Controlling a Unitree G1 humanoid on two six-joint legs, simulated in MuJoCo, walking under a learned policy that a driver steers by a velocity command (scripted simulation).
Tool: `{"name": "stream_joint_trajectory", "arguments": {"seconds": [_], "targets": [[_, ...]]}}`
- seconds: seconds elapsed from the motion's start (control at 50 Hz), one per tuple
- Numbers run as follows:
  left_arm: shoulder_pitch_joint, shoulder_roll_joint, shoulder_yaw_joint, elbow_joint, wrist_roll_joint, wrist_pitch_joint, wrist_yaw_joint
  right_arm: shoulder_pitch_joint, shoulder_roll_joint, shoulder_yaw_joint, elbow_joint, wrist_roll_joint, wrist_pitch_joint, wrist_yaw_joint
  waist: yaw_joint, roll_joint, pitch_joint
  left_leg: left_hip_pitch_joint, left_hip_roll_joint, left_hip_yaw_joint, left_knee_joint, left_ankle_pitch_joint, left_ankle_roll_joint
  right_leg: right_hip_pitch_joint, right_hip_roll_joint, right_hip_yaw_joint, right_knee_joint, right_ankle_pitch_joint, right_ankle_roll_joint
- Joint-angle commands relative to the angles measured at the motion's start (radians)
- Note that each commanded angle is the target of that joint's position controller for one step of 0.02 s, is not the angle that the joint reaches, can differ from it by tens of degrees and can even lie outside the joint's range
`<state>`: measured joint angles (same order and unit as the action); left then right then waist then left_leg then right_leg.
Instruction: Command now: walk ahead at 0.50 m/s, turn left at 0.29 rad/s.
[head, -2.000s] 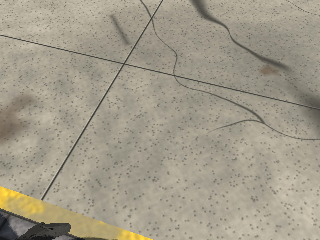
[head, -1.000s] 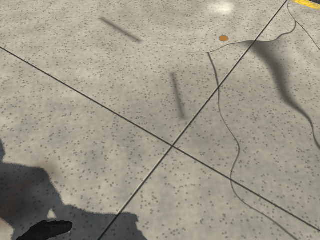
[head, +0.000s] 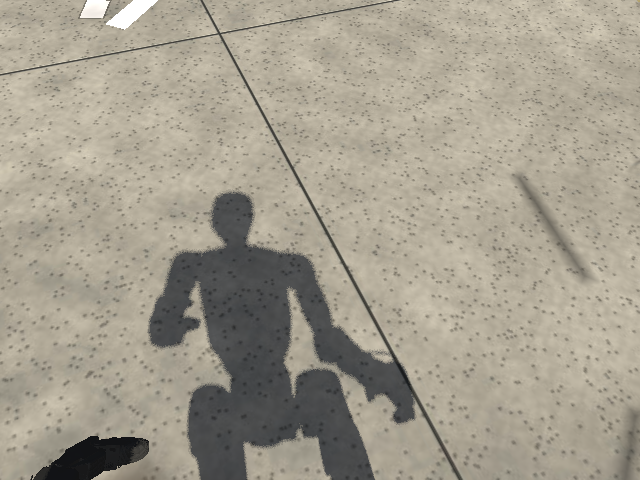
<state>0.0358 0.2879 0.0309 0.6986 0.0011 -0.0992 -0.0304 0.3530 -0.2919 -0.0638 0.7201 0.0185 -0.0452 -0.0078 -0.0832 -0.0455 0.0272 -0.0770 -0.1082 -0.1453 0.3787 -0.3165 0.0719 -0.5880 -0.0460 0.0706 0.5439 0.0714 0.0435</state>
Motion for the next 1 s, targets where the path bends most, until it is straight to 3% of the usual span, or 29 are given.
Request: {"name": "stream_joint_trajectory", "arguments": {"seconds": [0.02,0.06,0.08,0.1,0.12,0.14,0.16,0.18,0.2,0.22,0.26,0.3,0.36,0.46,0.5,0.54,0.56,0.58,0.6,0.62,0.66,0.7,0.74,0.8,0.88,0.96,1.0], "targets": [[-0.07,0.114,0.035,-0.084,-0.004,-0.023,-0.007,0.036,-0.156,-0.043,-0.02,-0.001,-0.004,-0.005,0.014,0.149,0.008,-0.016,0.291,-0.193,-0.044,0.283,0.13,0.085,0.014,-0.016,-0.038,-0.07,-0.042],[0.041,0.137,0.052,-0.055,0.001,-0.027,-0.001,0.017,-0.146,-0.039,-0.019,-0.002,0.003,-0.004,0.078,0.158,-0.032,0.007,0.26,-0.177,0.069,0.48,0.1,0.232,0.043,-0.059,-0.09,-0.12,-0.089],[0.167,0.172,0.067,-0.033,0.01,-0.031,0.004,0.012,-0.113,-0.025,-0.027,-0.01,0.004,-0.002,0.137,0.129,-0.143,-0.044,0.206,-0.129,0.251,0.517,0.07,0.438,-0.018,-0.011,-0.062,-0.083,-0.137],[0.307,0.252,0.088,-0.016,0.025,-0.031,0.007,0.095,-0.064,-0.006,-0.042,-0.007,-0.004,-0.003,0.152,-0.041,-0.31,-0.328,0.088,-0.033,0.582,0.301,-0.003,0.808,-0.213,0.29,-0.048,-0.138,-0.266],[0.39,0.241,0.092,0.029,0.004,-0.019,-0.007,0.164,-0.043,0.004,-0.033,0.003,-0.015,-0.004,0.149,-0.257,-0.373,-0.565,0.006,-0.011,0.82,-0.255,-0.049,0.955,-0.333,0.657,-0.2,-0.395,-0.349],[0.369,0.165,0.069,0.028,-0.02,-0.015,-0.007,0.077,-0.129,-0.013,-0.036,0.014,-0.019,-0.002,0.173,-0.141,-0.251,-0.677,0.061,-0.057,0.91,-0.231,-0.045,0.885,-0.322,0.65,-0.244,-0.584,-0.313],[0.297,0.137,0.059,0.017,-0.016,-0.007,-0.002,-0.026,-0.149,-0.019,-0.059,0.013,-0.02,-0.001,0.169,-0.06,-0.129,-0.702,0.108,-0.011,0.905,-0.143,-0.041,0.753,-0.289,0.515,-0.264,-0.552,-0.279],[0.249,0.126,0.051,0.012,-0.004,0.0,-0.001,-0.093,-0.14,-0.016,-0.078,-0.005,-0.026,-0.001,0.151,-0.013,-0.053,-0.686,0.144,0.032,0.852,-0.074,-0.041,0.627,-0.244,0.426,-0.29,-0.446,-0.271],[0.224,0.11,0.043,0.01,0.004,0.001,-0.001,-0.108,-0.125,-0.019,-0.083,-0.016,-0.03,0.001,0.124,-0.015,-0.017,-0.649,0.175,0.039,0.79,-0.024,-0.043,0.544,-0.207,0.368,-0.312,-0.344,-0.27],[0.212,0.098,0.038,0.008,0.008,0.001,0.0,-0.094,-0.106,-0.017,-0.081,-0.019,-0.033,0.002,0.101,-0.037,-0.021,-0.598,0.189,0.045,0.748,0.004,-0.048,0.499,-0.176,0.33,-0.33,-0.264,-0.268],[0.22,0.101,0.039,0.014,-0.005,-0.002,0.003,-0.077,-0.073,-0.011,-0.077,-0.022,-0.033,0.004,0.084,-0.058,-0.037,-0.563,0.192,0.067,0.664,0.011,-0.068,0.469,-0.151,0.273,-0.35,-0.149,-0.285],[0.24,0.132,0.05,0.027,-0.014,0.0,0.013,-0.137,-0.052,-0.001,-0.097,-0.029,-0.036,0.003,0.094,-0.043,-0.022,-0.566,0.188,0.084,0.53,0.065,-0.093,0.447,-0.143,0.227,-0.37,-0.079,-0.296],[0.276,0.158,0.06,0.046,-0.022,0.013,0.028,-0.249,-0.027,0.012,-0.115,-0.026,-0.047,0.011,0.126,-0.035,-0.01,-0.488,0.158,0.092,0.307,0.251,-0.115,0.401,-0.104,0.158,-0.368,-0.059,-0.266],[0.365,0.166,0.066,0.075,-0.033,0.037,0.04,-0.372,-0.057,0.004,-0.141,-0.007,-0.067,0.029,0.157,-0.042,-0.002,-0.382,0.115,0.074,0.133,0.349,-0.116,0.421,-0.124,0.213,-0.307,-0.132,-0.237],[0.361,0.176,0.072,0.073,-0.033,0.045,0.045,-0.356,-0.086,-0.007,-0.14,-0.003,-0.074,0.03,0.13,-0.059,-0.006,-0.319,0.116,0.067,0.095,0.298,-0.095,0.443,-0.142,0.26,-0.26,-0.151,-0.216],[0.346,0.147,0.065,0.064,-0.026,0.05,0.046,-0.221,-0.126,-0.031,-0.103,-0.01,-0.079,0.02,0.052,-0.055,-0.069,-0.103,0.125,0.084,0.041,0.26,-0.05,0.401,-0.087,0.24,-0.122,-0.09,-0.174],[0.327,0.093,0.045,0.042,-0.013,0.047,0.042,-0.076,-0.177,-0.048,-0.086,-0.027,-0.081,0.01,-0.02,0.011,-0.19,0.127,0.257,-0.031,0.066,0.219,0.009,0.294,-0.026,0.187,0.117,-0.167,-0.14],[0.434,0.009,0.019,0.011,-0.023,0.034,0.044,0.029,-0.262,-0.071,-0.062,-0.036,-0.064,0.006,-0.003,0.274,-0.346,0.458,0.489,-0.395,0.022,0.052,0.144,-0.021,0.108,0.043,0.451,-0.508,-0.074],[0.44,0.072,0.029,0.009,-0.04,0.03,0.045,0.042,-0.201,-0.057,-0.049,-0.024,-0.056,0.014,-0.004,0.332,-0.331,0.436,0.535,-0.589,-0.061,-0.144,0.181,-0.171,0.064,0.066,0.633,-0.661,-0.063],[0.369,0.142,0.05,0.007,-0.046,0.034,0.045,-0.007,-0.136,-0.038,-0.053,-0.018,-0.055,0.013,-0.011,0.231,-0.194,0.322,0.493,-0.469,-0.084,-0.171,0.145,-0.217,0.021,0.078,0.696,-0.579,-0.062],[0.289,0.132,0.056,-0.008,-0.029,0.044,0.043,-0.104,-0.075,-0.018,-0.047,-0.024,-0.053,0.015,0.028,0.15,-0.063,0.12,0.412,-0.244,-0.127,0.033,0.113,-0.179,-0.035,0.047,0.661,-0.449,-0.05],[0.285,0.097,0.056,-0.018,-0.031,0.061,0.033,-0.15,-0.058,-0.015,-0.034,-0.032,-0.059,0.014,0.067,0.178,-0.02,0.001,0.372,-0.114,-0.181,0.147,0.103,-0.109,-0.072,0.039,0.615,-0.392,-0.043],[0.263,0.066,0.05,-0.036,-0.029,0.074,0.028,-0.155,-0.076,-0.024,-0.017,-0.027,-0.069,0.013,0.078,0.155,-0.004,-0.038,0.373,-0.032,-0.22,0.233,0.118,-0.106,-0.081,0.028,0.576,-0.348,-0.031],[0.205,0.053,0.044,-0.066,-0.022,0.077,0.019,-0.149,-0.112,-0.037,0.009,-0.027,-0.072,0.01,0.074,0.115,0.006,-0.027,0.375,0.074,-0.241,0.337,0.127,-0.126,-0.087,0.024,0.445,-0.226,-0.019],[0.084,0.038,0.032,-0.103,-0.023,0.066,-0.007,-0.123,-0.15,-0.044,0.036,-0.019,-0.061,0.003,0.032,0.092,0.03,-0.009,0.353,0.208,-0.24,0.384,0.096,-0.067,-0.065,-0.037,0.224,-0.051,-0.04],[-0.013,0.054,0.034,-0.156,-0.024,0.069,-0.026,-0.069,-0.188,-0.056,0.07,0.002,-0.041,0.003,0.012,0.091,0.057,0.101,0.388,0.263,-0.197,0.442,0.066,-0.066,-0.044,-0.083,0.115,-0.108,-0.083],[0.001,0.08,0.047,-0.17,-0.019,0.073,-0.03,-0.067,-0.215,-0.064,0.075,0.01,-0.027,0.0,0.041,0.114,0.029,0.148,0.393,0.299,-0.095,0.704,0.045,0.007,0.004,-0.132,0.092,-0.209,-0.121]]}}
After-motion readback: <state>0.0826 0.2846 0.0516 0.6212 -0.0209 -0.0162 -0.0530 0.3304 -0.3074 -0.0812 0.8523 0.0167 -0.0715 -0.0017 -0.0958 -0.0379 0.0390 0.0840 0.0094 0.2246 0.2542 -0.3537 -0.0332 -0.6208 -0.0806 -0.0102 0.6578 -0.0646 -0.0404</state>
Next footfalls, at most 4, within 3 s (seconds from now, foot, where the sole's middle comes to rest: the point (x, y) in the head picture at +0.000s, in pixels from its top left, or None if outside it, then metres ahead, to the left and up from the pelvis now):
0.08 right None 0.22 -0.14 -0.78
0.56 left None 0.48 0.10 -0.78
1.06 right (402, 380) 0.68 -0.24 -0.78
1.56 left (367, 258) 1.03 -0.21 -0.78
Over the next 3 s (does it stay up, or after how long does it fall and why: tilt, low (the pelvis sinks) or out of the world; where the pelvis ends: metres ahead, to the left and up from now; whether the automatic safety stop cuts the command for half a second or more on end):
stays up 1.11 -0.32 -0.01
